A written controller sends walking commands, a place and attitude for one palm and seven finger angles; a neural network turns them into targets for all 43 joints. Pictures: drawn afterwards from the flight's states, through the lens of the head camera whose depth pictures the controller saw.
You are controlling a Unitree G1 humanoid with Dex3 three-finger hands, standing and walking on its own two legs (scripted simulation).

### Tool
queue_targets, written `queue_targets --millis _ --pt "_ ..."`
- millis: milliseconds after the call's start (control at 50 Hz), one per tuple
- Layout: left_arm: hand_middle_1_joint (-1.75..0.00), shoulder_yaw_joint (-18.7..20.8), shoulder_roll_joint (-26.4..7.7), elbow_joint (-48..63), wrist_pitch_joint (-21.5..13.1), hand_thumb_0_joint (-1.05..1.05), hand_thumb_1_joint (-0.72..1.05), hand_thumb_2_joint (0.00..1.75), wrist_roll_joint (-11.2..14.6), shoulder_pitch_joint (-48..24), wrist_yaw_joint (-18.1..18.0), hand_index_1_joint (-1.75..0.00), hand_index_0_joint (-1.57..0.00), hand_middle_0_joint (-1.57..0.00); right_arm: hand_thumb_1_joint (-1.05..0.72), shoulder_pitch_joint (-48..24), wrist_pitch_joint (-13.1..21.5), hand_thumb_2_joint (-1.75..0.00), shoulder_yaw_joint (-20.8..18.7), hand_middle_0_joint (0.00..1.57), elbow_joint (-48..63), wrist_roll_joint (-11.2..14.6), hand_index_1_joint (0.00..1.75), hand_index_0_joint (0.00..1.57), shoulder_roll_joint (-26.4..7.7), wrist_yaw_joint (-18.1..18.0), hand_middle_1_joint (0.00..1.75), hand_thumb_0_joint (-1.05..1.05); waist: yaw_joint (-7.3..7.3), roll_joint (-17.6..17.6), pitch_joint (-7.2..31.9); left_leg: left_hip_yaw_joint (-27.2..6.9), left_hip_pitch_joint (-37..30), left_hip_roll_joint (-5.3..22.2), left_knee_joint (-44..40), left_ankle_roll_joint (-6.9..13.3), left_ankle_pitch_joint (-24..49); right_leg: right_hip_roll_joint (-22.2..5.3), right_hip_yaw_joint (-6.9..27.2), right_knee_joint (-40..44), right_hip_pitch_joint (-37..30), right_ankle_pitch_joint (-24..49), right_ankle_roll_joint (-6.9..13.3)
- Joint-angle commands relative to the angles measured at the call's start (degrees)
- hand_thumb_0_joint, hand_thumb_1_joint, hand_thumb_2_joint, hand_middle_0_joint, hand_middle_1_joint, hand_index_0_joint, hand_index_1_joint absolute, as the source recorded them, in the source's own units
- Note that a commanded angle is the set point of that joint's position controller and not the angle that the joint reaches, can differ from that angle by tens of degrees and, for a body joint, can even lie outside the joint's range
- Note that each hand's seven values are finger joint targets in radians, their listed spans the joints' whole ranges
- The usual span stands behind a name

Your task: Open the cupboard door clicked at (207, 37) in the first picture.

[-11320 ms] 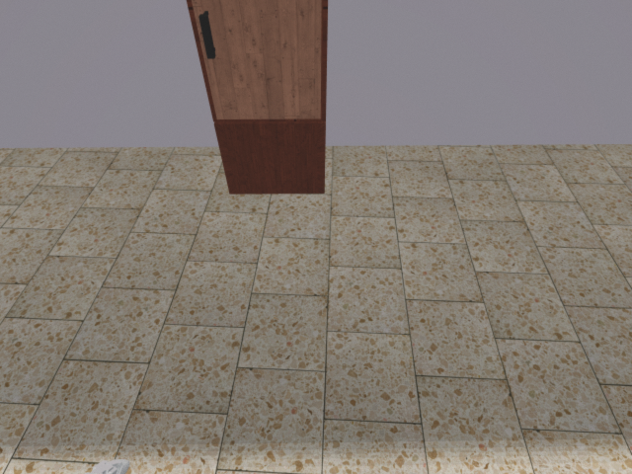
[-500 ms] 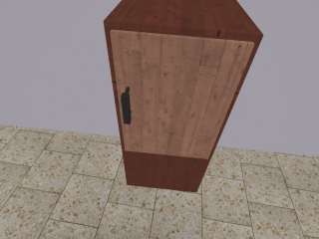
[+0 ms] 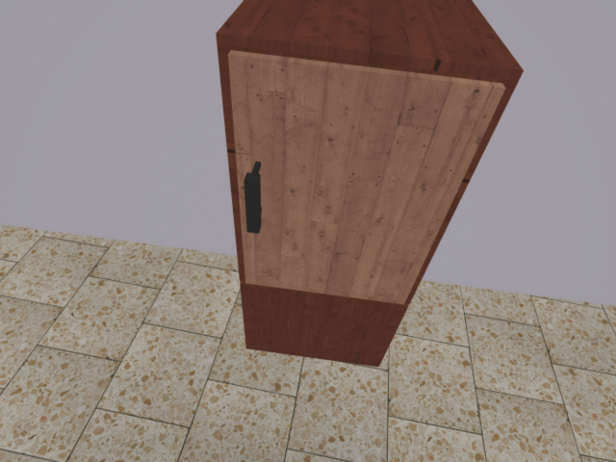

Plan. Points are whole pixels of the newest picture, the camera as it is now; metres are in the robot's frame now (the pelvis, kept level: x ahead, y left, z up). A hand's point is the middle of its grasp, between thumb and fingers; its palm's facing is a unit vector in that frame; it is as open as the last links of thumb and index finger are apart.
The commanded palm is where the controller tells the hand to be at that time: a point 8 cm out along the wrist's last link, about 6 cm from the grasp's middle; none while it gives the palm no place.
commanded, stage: come to a stop and stand still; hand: left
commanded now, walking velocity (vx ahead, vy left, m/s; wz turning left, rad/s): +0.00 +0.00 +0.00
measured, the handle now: (255, 197) +0.58 +0.15 -0.01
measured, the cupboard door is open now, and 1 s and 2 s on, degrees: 0 0 0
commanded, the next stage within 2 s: look again from close up in 1.04 s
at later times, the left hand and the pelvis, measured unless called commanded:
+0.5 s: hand out of the picture +0.03 +0.19 -0.17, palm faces -0.01 -0.97 -0.24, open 7.3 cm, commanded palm none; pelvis +0.03 +0.00 +0.00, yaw -2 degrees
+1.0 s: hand out of the picture +0.07 +0.18 -0.17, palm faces -0.03 -0.97 -0.24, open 7.3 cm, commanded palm none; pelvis +0.05 -0.02 +0.00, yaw -2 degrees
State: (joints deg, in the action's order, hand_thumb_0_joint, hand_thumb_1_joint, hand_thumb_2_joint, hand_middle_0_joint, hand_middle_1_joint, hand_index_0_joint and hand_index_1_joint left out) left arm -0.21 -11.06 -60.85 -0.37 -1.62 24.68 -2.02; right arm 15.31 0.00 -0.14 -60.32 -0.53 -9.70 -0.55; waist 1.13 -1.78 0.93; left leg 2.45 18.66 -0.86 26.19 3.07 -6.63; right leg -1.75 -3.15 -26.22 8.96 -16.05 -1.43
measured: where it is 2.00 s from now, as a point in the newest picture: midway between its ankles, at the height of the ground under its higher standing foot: outside the picture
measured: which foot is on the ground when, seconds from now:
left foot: down 0.00-1.00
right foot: down 0.00-1.00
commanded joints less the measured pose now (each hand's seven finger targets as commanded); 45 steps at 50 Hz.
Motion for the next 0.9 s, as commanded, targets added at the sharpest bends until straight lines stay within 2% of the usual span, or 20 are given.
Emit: queue_targets --millis 0,20,40,60,80,100,120,140,160,200,240,260,340,360,480,600,640,680,740,880 --pt "-0.3 0.31 -7.38 3.32 -1.48 0.0 0.9 0.9 -0.21 0.43 -1.35 -0.3 -0.2 -0.2 -0.9 0.26 -0.14 -0.9 -0.8 0.2 7.02 -0.26 0.3 0.2 -4.28 0.52 0.3 0.0 -3.15 4.27 -8.44 -2.97 -1.74 3.02 4.6 -3.33 -16.15 -7.13 9.3 10.76 16.43 -19.27 5.46" --pt "-0.3 0.56 -7.68 4.46 -1.41 0.0 0.9 0.9 0.1 -2.63 -1.1 -0.3 -0.2 -0.2 -0.9 2.89 -0.74 -0.9 -1.13 0.2 6.64 -0.59 0.3 0.2 -5.14 0.73 0.3 0.0 -4.88 4.44 -8.11 -2.99 -2.58 3.12 6.56 -2.63 -16.18 -6.72 9.08 9.61 19.0 -23.86 6.02" --pt "-0.3 0.87 -7.63 5.02 -1.35 0.0 0.9 0.9 0.3 -3.16 -0.9 -0.3 -0.2 -0.2 -0.9 5.22 -0.69 -0.9 -1.3 0.2 6.52 -0.67 0.3 0.2 -5.25 0.85 0.3 0.0 -5.48 5.7 -5.34 -3.77 -3.26 3.32 5.89 -2.11 -15.49 -5.52 7.47 6.4 18.42 -21.73 6.18" --pt "-0.3 1.2 -6.49 4.97 -1.38 0.0 0.9 0.9 0.19 -2.26 -0.89 -0.3 -0.2 -0.2 -0.9 6.22 -0.17 -0.9 -1.35 0.2 6.64 -0.92 0.3 0.2 -5.45 0.83 0.3 0.0 -4.95 10.58 -2.55 -6.27 -3.78 4.53 2.23 -1.39 -14.93 -3.49 4.29 0.95 15.32 -16.5 5.76" --pt "-0.3 1.11 -5.05 4.27 -1.23 0.0 0.9 0.9 0.39 -0.02 -0.79 -0.3 -0.2 -0.2 -0.9 5.32 0.25 -0.9 -1.27 0.2 7.2 -0.81 0.3 0.2 -6.24 0.59 0.3 0.0 -3.33 11.7 -1.33 -10.56 -1.51 6.64 -2.76 -0.05 -17.62 -0.63 2.1 -2.88 11.72 -13.5 4.93" --pt "-0.3 1.07 -3.6 3.44 -0.89 0.0 0.9 0.9 0.36 2.42 -0.69 -0.3 -0.2 -0.2 -0.9 3.88 0.23 -0.9 -1.5 0.2 7.78 -0.66 0.3 0.2 -7.09 0.31 0.3 0.0 -1.7 10.14 -1.81 -13.81 2.36 8.25 -7.45 1.13 -24.3 0.86 0.95 -4.36 8.41 -13.28 4.55" --pt "-0.3 0.97 -2.76 2.61 -0.59 0.0 0.9 0.9 0.18 4.0 -0.58 -0.3 -0.2 -0.2 -0.9 2.13 0.08 -0.9 -1.71 0.2 8.06 -0.55 0.3 0.2 -7.63 0.17 0.3 0.0 -0.43 7.76 -3.02 -15.49 6.34 8.42 -10.22 1.83 -29.65 1.38 0.85 -4.66 5.83 -12.5 4.36" --pt "-0.3 0.79 -2.22 2.02 -0.53 0.0 0.9 0.9 0.0 4.96 -0.51 -0.3 -0.2 -0.2 -0.9 0.7 0.01 -0.9 -1.81 0.2 8.04 -0.51 0.3 0.2 -7.72 0.13 0.3 0.0 0.4 5.62 -4.99 -14.92 8.15 8.09 -10.91 1.95 -30.16 1.19 1.41 -3.94 5.25 -11.41 4.44" --pt "-0.3 0.82 -2.21 1.66 -0.76 0.0 0.9 0.9 -0.08 5.46 -0.38 -0.3 -0.2 -0.2 -0.9 0.09 0.2 -0.9 -1.69 0.2 7.89 -0.51 0.3 0.2 -7.03 0.13 0.3 0.0 0.96 4.73 -4.52 -13.59 7.59 7.27 -10.37 1.78 -26.88 0.4 2.24 -2.78 4.31 -9.73 4.65" --pt "-0.3 0.68 -2.62 1.77 -1.05 0.0 0.9 0.9 0.09 4.06 -0.44 -0.3 -0.2 -0.2 -0.9 0.68 0.31 -0.9 -1.7 0.2 6.85 -0.34 0.3 0.2 -6.28 0.14 0.3 0.0 0.19 1.78 -6.21 -10.91 4.72 6.05 -8.67 0.84 -22.46 -0.97 5.24 0.56 7.41 -10.88 5.0" --pt "-0.3 0.67 -3.06 2.26 -1.2 0.0 0.9 0.9 0.19 1.88 -0.54 -0.3 -0.2 -0.2 -0.9 2.52 0.46 -0.9 -1.68 0.2 5.58 -0.28 0.3 0.2 -5.91 0.14 0.3 0.0 -1.02 -1.07 -6.69 -9.36 1.45 5.61 -7.55 0.32 -18.58 -1.91 6.74 2.56 9.97 -11.4 4.99" --pt "-0.3 0.68 -3.41 2.4 -1.48 0.0 0.9 0.9 0.19 1.28 -0.56 -0.3 -0.2 -0.2 -0.9 2.93 0.85 -0.9 -1.53 0.2 4.98 -0.26 0.3 0.2 -5.66 0.1 0.3 0.0 -1.17 0.06 -5.85 -8.96 -0.35 5.68 -6.99 0.46 -14.67 -2.22 6.72 2.56 9.5 -8.1 4.9" --pt "-0.3 0.82 -3.98 2.34 -1.44 0.0 0.9 0.9 0.39 0.29 -0.64 -0.3 -0.2 -0.2 -0.9 3.38 1.56 -0.9 -1.42 0.2 3.46 -0.15 0.3 0.2 -6.25 -0.04 0.3 0.0 -1.1 -0.36 -5.18 -8.74 -1.7 6.33 -7.5 0.52 -11.8 -2.42 6.21 2.4 7.79 -4.21 4.27" --pt "-0.3 0.92 -4.49 2.18 -1.59 0.0 0.9 0.9 0.37 0.24 -0.63 -0.3 -0.2 -0.2 -0.9 3.18 1.86 -0.9 -1.36 0.2 3.2 -0.09 0.3 0.2 -6.33 -0.1 0.3 0.0 -0.86 0.24 -4.18 -8.42 -2.31 6.4 -7.1 0.72 -8.73 -2.66 5.94 2.36 6.29 -1.56 4.24" --pt "-0.3 1.02 -5.8 2.01 -1.57 0.0 0.9 0.9 0.47 -1.99 -0.54 -0.3 -0.2 -0.2 -0.9 1.86 2.23 -0.9 -1.36 0.2 2.06 0.01 0.3 0.2 -7.16 -0.34 0.3 0.0 -1.1 1.27 -3.77 -6.76 -4.93 6.43 -5.12 0.45 -2.52 -3.32 6.64 3.3 5.82 1.87 3.9" --pt "-0.3 1.05 -7.0 1.76 -1.6 0.0 0.9 0.9 0.5 -3.89 -0.4 -0.3 -0.2 -0.2 -0.9 0.06 2.32 -0.9 -1.4 0.2 1.25 0.01 0.3 0.2 -8.04 -0.46 0.3 0.0 -1.21 1.0 -2.6 -5.68 -7.23 6.63 -3.6 0.15 1.01 -3.83 7.48 3.96 5.04 4.93 3.82" --pt "-0.3 1.06 -7.01 1.69 -1.41 0.0 0.9 0.9 0.51 -4.35 -0.3 -0.3 -0.2 -0.2 -0.9 -0.48 2.26 -0.9 -1.46 0.2 1.11 -0.05 0.3 0.2 -8.41 -0.48 0.3 0.0 -1.27 2.1 -2.29 -6.02 -7.8 6.9 -4.27 0.08 -0.06 -3.68 7.3 4.1 5.31 3.3 3.74" --pt "-0.3 1.19 -7.51 1.63 -1.54 0.0 0.9 0.9 0.44 -4.53 -0.32 -0.3 -0.2 -0.2 -0.9 -1.55 2.33 -0.9 -1.5 0.2 0.97 0.04 0.3 0.2 -8.62 -0.54 0.3 0.0 -1.03 2.09 -2.21 -5.6 -7.9 6.86 -3.39 0.15 2.04 -3.92 7.7 4.34 4.46 5.85 3.77" --pt "-0.3 1.15 -7.75 1.43 -1.34 0.0 0.9 0.9 0.49 -5.48 -0.15 -0.3 -0.2 -0.2 -0.9 -2.22 2.19 -0.9 -1.41 0.2 0.88 -0.02 0.3 0.2 -9.25 -0.55 0.3 0.0 -1.17 2.61 -2.36 -5.91 -8.29 7.07 -4.09 -0.01 1.02 -3.79 7.69 4.68 4.67 4.4 3.7" --pt "-0.3 1.24 -8.84 1.05 -1.33 0.0 0.9 0.9 0.44 -6.61 -0.01 -0.3 -0.2 -0.2 -0.9 -3.94 2.2 -0.9 -1.37 0.2 0.72 0.04 0.3 0.2 -10.23 -0.67 0.3 0.0 -0.98 1.02 -1.89 -5.57 -9.33 7.25 -3.3 -0.04 4.4 -4.18 7.89 5.12 3.53 7.82 3.52"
